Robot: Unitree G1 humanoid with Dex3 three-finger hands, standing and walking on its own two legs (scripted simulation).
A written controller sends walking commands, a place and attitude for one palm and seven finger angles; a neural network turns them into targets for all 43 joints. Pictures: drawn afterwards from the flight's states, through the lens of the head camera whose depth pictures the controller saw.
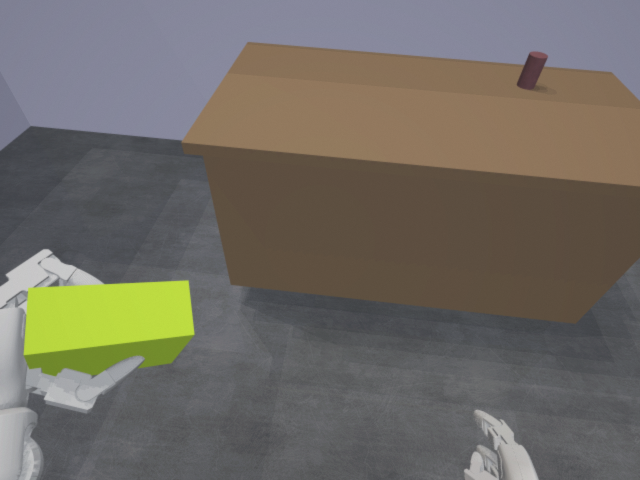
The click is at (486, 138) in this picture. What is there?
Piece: table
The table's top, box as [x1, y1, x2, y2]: [181, 42, 639, 197]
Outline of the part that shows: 181,142 184,153 639,197 639,100 611,72 543,67 534,88 526,90 516,85 516,82 523,67 523,65 247,42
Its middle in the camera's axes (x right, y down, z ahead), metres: +0.34 -0.40 +1.16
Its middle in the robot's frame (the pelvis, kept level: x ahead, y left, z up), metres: +1.15 -0.27 -0.07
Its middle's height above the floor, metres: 0.70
